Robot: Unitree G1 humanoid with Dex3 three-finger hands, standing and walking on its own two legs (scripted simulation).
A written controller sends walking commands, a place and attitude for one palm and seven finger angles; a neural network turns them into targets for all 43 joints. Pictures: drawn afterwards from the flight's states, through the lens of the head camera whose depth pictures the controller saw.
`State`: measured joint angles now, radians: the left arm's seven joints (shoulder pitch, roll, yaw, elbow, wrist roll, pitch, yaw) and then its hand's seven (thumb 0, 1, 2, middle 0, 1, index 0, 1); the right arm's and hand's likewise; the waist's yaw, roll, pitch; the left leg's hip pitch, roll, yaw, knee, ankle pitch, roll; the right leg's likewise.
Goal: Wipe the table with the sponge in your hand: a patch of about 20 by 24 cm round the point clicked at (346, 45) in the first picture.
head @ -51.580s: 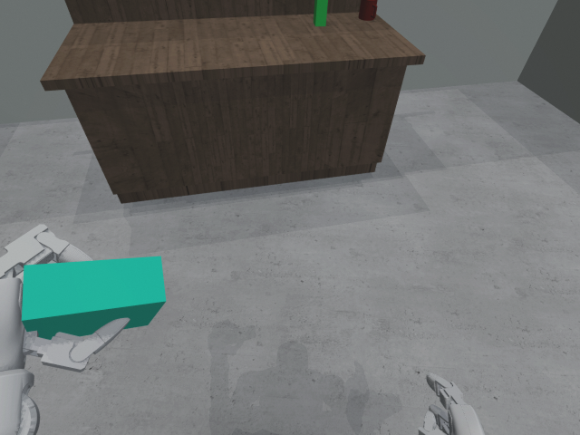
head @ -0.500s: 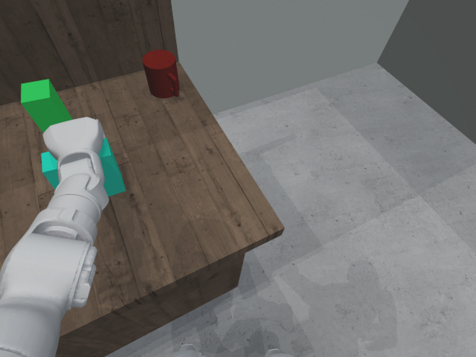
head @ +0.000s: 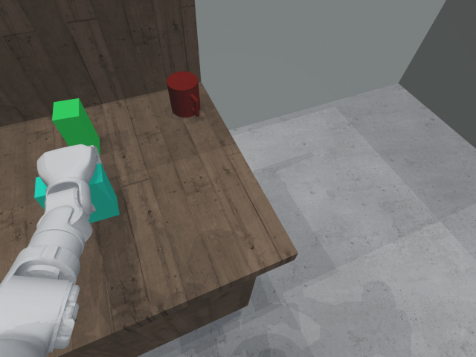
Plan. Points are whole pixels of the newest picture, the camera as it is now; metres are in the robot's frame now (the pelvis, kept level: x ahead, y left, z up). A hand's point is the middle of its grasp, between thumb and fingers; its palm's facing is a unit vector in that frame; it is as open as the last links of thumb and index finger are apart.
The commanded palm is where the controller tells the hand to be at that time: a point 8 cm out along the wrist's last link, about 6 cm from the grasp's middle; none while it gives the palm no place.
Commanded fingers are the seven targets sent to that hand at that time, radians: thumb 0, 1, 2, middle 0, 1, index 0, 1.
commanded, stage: wipe back along the first lane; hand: left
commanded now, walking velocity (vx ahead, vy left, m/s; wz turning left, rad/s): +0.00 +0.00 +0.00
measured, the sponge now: (84, 203) +0.40 +0.31 -0.03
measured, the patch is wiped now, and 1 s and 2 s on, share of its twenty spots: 1.00 1.00 1.00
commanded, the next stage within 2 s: lift the sponge slowly off the table in 1.78 s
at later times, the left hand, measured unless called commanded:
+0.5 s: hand (70, 208) +0.37 +0.31 +0.01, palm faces -0.10 -0.02 -0.99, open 9.1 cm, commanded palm +0.33 +0.29 +0.04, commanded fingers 0.00 0.10 1.30 -1.20 -1.60 -1.20 -1.60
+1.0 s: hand (74, 226) +0.33 +0.29 +0.01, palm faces -0.06 -0.02 -1.00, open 9.1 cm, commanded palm +0.28 +0.27 +0.04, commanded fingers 0.00 0.10 1.30 -1.20 -1.60 -1.20 -1.60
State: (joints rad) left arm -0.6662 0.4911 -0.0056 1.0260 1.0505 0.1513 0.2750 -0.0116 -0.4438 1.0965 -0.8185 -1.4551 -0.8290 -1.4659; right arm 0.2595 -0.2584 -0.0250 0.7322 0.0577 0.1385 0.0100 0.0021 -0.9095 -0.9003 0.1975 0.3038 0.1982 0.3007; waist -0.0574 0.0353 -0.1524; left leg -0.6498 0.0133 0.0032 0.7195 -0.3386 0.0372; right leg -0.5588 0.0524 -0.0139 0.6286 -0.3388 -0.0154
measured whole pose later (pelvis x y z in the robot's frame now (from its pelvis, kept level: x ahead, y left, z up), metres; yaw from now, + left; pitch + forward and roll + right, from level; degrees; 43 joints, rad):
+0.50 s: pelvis +0.00 +0.00 +0.00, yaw +1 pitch +12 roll -2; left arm -0.50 0.46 -0.05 0.87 1.03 0.17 0.29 -0.02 -0.42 1.09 -0.79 -1.48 -0.80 -1.50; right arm 0.22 -0.26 -0.02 0.71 0.07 0.17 0.00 0.00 -0.91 -0.90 0.20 0.30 0.20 0.30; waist -0.02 0.04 -0.15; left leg -0.59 0.00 -0.01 0.70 -0.33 0.04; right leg -0.50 0.04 -0.03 0.62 -0.34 -0.02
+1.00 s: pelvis +0.00 +0.00 +0.00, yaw +1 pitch +10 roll -2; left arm -0.32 0.39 -0.11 0.66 1.00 0.25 0.30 -0.01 -0.41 1.09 -0.78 -1.50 -0.79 -1.51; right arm 0.19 -0.25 -0.02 0.69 0.07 0.18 0.00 0.01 -0.91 -0.90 0.20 0.30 0.20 0.30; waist 0.01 0.06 -0.16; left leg -0.53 0.00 0.00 0.69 -0.33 0.04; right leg -0.45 0.04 -0.02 0.62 -0.34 -0.02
